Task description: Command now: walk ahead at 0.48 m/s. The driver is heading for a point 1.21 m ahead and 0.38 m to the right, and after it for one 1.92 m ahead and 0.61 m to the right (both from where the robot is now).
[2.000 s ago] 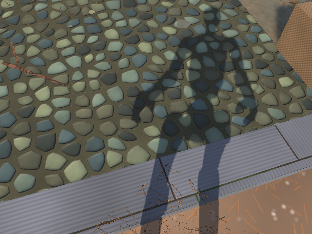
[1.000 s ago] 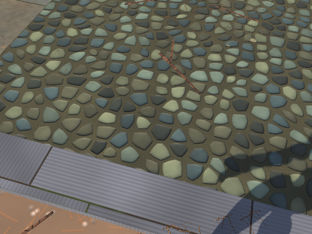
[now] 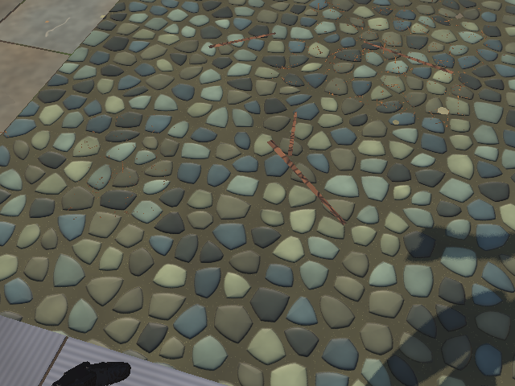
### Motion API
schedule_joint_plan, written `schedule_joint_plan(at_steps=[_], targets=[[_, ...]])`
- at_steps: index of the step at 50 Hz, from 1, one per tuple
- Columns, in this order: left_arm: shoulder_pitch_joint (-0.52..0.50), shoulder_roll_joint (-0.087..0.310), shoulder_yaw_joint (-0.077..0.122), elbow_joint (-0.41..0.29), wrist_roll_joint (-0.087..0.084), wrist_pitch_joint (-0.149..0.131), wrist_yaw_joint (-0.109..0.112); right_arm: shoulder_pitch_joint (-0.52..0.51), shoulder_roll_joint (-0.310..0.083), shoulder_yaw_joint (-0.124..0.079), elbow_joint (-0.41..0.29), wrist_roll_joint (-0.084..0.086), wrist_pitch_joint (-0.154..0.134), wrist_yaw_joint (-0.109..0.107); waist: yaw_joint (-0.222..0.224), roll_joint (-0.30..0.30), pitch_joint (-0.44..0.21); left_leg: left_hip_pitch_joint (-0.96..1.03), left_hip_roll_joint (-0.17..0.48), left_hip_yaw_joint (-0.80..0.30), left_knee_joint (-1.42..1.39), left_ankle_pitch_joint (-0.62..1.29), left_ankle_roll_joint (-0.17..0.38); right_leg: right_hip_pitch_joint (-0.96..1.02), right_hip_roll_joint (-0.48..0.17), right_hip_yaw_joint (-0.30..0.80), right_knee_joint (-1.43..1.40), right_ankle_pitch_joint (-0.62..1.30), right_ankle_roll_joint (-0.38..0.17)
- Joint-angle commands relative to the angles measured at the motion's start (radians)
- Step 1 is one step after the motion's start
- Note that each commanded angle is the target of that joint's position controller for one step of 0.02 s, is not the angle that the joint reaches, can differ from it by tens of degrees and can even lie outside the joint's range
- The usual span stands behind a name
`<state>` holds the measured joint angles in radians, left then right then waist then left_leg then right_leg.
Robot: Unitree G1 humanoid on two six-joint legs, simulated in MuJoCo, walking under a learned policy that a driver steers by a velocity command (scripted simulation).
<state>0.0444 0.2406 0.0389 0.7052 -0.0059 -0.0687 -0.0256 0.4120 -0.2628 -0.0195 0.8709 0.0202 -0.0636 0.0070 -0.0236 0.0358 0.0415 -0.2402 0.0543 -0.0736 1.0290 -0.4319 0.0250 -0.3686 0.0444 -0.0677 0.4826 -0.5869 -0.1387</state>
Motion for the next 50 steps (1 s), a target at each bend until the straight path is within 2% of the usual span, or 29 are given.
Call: schedule_joint_plan(at_steps=[1, 4, 6, 11, 12, 13, 14, 15, 16, 17, 18, 19, 20, 22, 24, 27, 31, 35, 36, 37, 38, 39, 40, 41, 42, 43, 45, 48, 50], targets=[[0.154, 0.113, 0.040, 0.026, 0.009, 0.002, 0.009, -0.124, -0.108, -0.038, -0.123, 0.012, -0.012, -0.011, 0.050, -0.105, -0.133, -0.364, 0.059, 0.000, 0.087, 0.003, -0.009, 0.391, -0.291, 0.330, -0.213, 0.410, -0.093], [0.033, 0.111, 0.038, 0.012, 0.004, -0.002, 0.001, -0.032, -0.064, -0.030, -0.096, 0.003, 0.050, -0.010, -0.060, -0.178, -0.074, -0.164, 0.057, 0.052, 0.052, 0.011, -0.072, 0.071, -0.261, 0.242, -0.342, 0.285, -0.093], [-0.006, 0.145, 0.045, 0.010, 0.010, -0.010, 0.008, -0.018, -0.092, -0.040, -0.086, -0.010, 0.063, -0.013, -0.099, -0.192, -0.072, -0.058, 0.052, 0.087, -0.011, 0.110, -0.092, -0.022, -0.225, 0.155, -0.351, 0.328, -0.065], [0.025, 0.191, 0.054, 0.036, -0.007, 0.003, 0.022, -0.135, -0.107, -0.045, -0.106, 0.008, 0.062, -0.013, -0.080, -0.164, -0.052, -0.012, 0.070, 0.090, -0.298, 0.123, -0.083, 0.075, -0.250, 0.144, -0.270, 0.263, -0.039], [0.033, 0.189, 0.053, 0.042, -0.007, 0.015, 0.022, -0.095, -0.107, -0.050, -0.087, 0.009, 0.061, -0.011, -0.093, -0.138, -0.055, 0.041, 0.037, 0.152, -0.346, 0.063, -0.080, 0.064, -0.251, 0.138, -0.219, 0.204, -0.047], [0.029, 0.177, 0.048, 0.043, -0.011, 0.031, 0.025, -0.015, -0.103, -0.055, -0.050, 0.011, 0.061, -0.009, -0.123, -0.105, -0.055, 0.147, 0.029, 0.185, -0.427, 0.093, -0.069, 0.011, -0.242, 0.117, -0.123, 0.135, -0.039], [0.056, 0.127, 0.034, 0.047, 0.006, 0.045, 0.028, 0.112, -0.116, -0.069, 0.019, 0.007, 0.061, -0.006, -0.154, 0.007, -0.092, 0.279, -0.030, 0.231, -0.477, 0.058, -0.076, -0.030, -0.168, 0.059, 0.104, 0.088, -0.015], [0.071, 0.068, 0.014, 0.026, 0.020, 0.044, 0.025, 0.202, -0.150, -0.083, 0.062, -0.003, 0.055, 0.000, -0.165, 0.187, -0.135, 0.421, -0.004, 0.181, -0.442, 0.020, -0.061, -0.160, -0.069, -0.038, 0.411, 0.014, 0.050], [0.052, 0.017, -0.003, 0.003, 0.009, 0.046, 0.012, 0.251, -0.121, -0.070, 0.062, -0.007, 0.055, 0.009, -0.167, 0.291, -0.123, 0.461, 0.134, -0.107, -0.550, -0.174, 0.006, -0.416, 0.002, -0.013, 0.761, -0.183, 0.087], [0.056, -0.005, -0.008, -0.009, -0.041, 0.045, 0.001, 0.139, -0.045, -0.031, 0.003, -0.009, 0.048, 0.023, -0.093, 0.198, -0.056, 0.348, 0.212, -0.229, -0.634, -0.163, 0.011, -0.496, 0.031, 0.158, 0.915, -0.166, 0.064], [0.054, 0.023, -0.011, -0.071, -0.090, 0.053, 0.000, -0.009, -0.171, -0.048, -0.025, 0.001, 0.040, 0.029, 0.017, 0.209, 0.018, 0.216, 0.381, -0.552, -0.893, -0.395, 0.118, -0.624, -0.009, 0.151, 0.970, -0.024, 0.063], [-0.040, 0.101, 0.000, -0.100, -0.069, 0.058, 0.017, -0.078, -0.172, -0.046, -0.046, 0.014, 0.028, 0.025, 0.010, 0.039, 0.099, 0.112, 0.426, -0.544, -0.944, -0.404, 0.131, -0.638, -0.079, 0.169, 0.965, 0.065, 0.065], [-0.030, 0.120, 0.008, -0.099, -0.048, 0.060, 0.028, -0.125, -0.148, -0.033, -0.044, -0.016, 0.015, 0.007, 0.036, 0.013, 0.112, 0.049, 0.394, -0.417, -0.909, -0.247, 0.126, -0.594, -0.106, 0.204, 0.925, 0.195, 0.085], [0.060, 0.121, 0.018, -0.063, -0.021, 0.069, 0.028, -0.139, -0.117, -0.025, -0.035, -0.046, -0.010, -0.023, 0.073, 0.067, 0.038, 0.049, 0.279, -0.146, -0.894, -0.024, 0.083, -0.478, -0.093, 0.184, 0.918, 0.302, 0.132], [0.080, 0.116, 0.030, -0.045, -0.018, 0.076, 0.017, -0.103, -0.087, -0.017, -0.024, -0.053, -0.029, -0.042, 0.076, 0.045, -0.019, 0.094, 0.206, 0.049, -0.891, 0.159, 0.055, -0.413, -0.073, 0.119, 0.913, 0.389, 0.151], [-0.002, 0.076, 0.028, -0.084, -0.015, 0.086, 0.002, -0.067, -0.088, -0.020, -0.015, -0.055, -0.026, -0.050, 0.061, 0.010, -0.020, 0.176, 0.172, 0.174, -0.910, 0.230, 0.057, -0.388, -0.069, 0.035, 0.752, 0.414, 0.152], [-0.076, 0.043, 0.026, -0.125, -0.020, 0.098, -0.025, -0.065, -0.132, -0.043, -0.011, -0.040, 0.008, -0.038, 0.047, 0.048, 0.000, 0.326, 0.213, 0.264, -0.913, 0.411, 0.066, -0.307, -0.081, -0.050, 0.465, 0.331, 0.086], [0.169, 0.136, 0.073, -0.103, -0.019, 0.131, -0.006, -0.219, -0.220, -0.089, -0.035, -0.011, 0.018, -0.025, 0.173, 0.137, -0.071, 0.325, 0.271, 0.291, -0.635, 0.944, 0.081, -0.014, -0.079, -0.076, 0.335, 0.135, 0.014], [0.299, 0.173, 0.101, -0.064, -0.020, 0.134, 0.001, -0.259, -0.214, -0.094, -0.047, -0.003, 0.013, -0.024, 0.220, 0.094, -0.114, 0.249, 0.245, 0.293, -0.440, 0.984, 0.090, 0.173, -0.070, -0.068, 0.213, 0.201, -0.018], [0.462, 0.212, 0.135, 0.001, -0.023, 0.129, 0.007, -0.320, -0.171, -0.080, -0.068, 0.003, 0.006, -0.029, 0.305, -0.030, -0.138, 0.119, 0.107, 0.323, -0.038, 0.817, 0.080, 0.378, -0.036, -0.055, 0.020, 0.308, -0.080], [0.470, 0.208, 0.114, 0.062, -0.015, 0.103, 0.002, -0.359, -0.008, -0.039, -0.123, -0.021, -0.019, -0.020, 0.217, -0.256, 0.018, -0.290, -0.042, 0.227, 0.347, -0.068, 0.053, 0.441, -0.102, 0.193, 0.009, 0.480, -0.136], [0.360, 0.220, 0.082, -0.004, 0.004, 0.053, -0.004, -0.280, 0.058, -0.015, -0.189, 0.001, -0.068, -0.005, 0.051, -0.327, -0.052, -0.519, -0.121, 0.041, 0.513, -0.141, 0.047, 0.454, -0.265, 0.691, -0.144, 0.437, -0.306], [0.358, 0.164, 0.074, -0.006, 0.009, 0.017, -0.014, -0.294, -0.039, -0.031, -0.218, 0.032, -0.097, 0.009, 0.054, -0.229, -0.033, -0.577, -0.089, -0.013, 0.499, -0.085, 0.027, 0.404, -0.367, 0.791, -0.284, 0.316, -0.356], [0.344, 0.129, 0.065, -0.001, -0.008, -0.005, -0.015, -0.308, -0.078, -0.036, -0.230, 0.039, -0.103, 0.013, 0.036, -0.122, 0.009, -0.596, -0.029, -0.029, 0.393, -0.006, 0.023, 0.379, -0.347, 0.714, -0.293, 0.281, -0.299], [0.310, 0.132, 0.065, 0.002, -0.023, -0.011, -0.014, -0.314, -0.078, -0.035, -0.219, 0.020, -0.097, 0.009, 0.013, -0.035, 0.038, -0.564, 0.009, -0.019, 0.301, 0.059, 0.001, 0.320, -0.296, 0.616, -0.287, 0.288, -0.241], [0.277, 0.139, 0.063, -0.006, -0.022, -0.017, -0.006, -0.327, -0.090, -0.039, -0.220, 0.001, -0.091, 0.004, 0.000, -0.017, 0.038, -0.524, 0.030, -0.016, 0.219, 0.113, -0.020, 0.274, -0.264, 0.554, -0.292, 0.323, -0.210], [0.290, 0.130, 0.057, -0.010, -0.012, -0.025, 0.021, -0.381, -0.109, -0.048, -0.232, -0.017, -0.068, 0.004, 0.003, -0.003, 0.032, -0.467, 0.044, 0.001, 0.080, 0.192, -0.058, 0.230, -0.230, 0.446, -0.311, 0.484, -0.173], [0.346, 0.140, 0.062, -0.003, -0.021, -0.012, 0.054, -0.523, -0.024, -0.018, -0.278, -0.021, -0.060, 0.009, 0.059, -0.032, 0.031, -0.395, -0.006, 0.055, -0.235, 0.358, -0.090, 0.184, -0.149, 0.298, -0.287, 0.634, -0.116], [0.385, 0.156, 0.068, 0.005, -0.021, 0.006, 0.058, -0.594, 0.010, -0.009, -0.299, -0.016, -0.059, 0.021, 0.103, -0.087, 0.017, -0.317, -0.058, 0.085, -0.412, 0.475, -0.097, 0.164, -0.119, 0.260, -0.257, 0.608, -0.077]])
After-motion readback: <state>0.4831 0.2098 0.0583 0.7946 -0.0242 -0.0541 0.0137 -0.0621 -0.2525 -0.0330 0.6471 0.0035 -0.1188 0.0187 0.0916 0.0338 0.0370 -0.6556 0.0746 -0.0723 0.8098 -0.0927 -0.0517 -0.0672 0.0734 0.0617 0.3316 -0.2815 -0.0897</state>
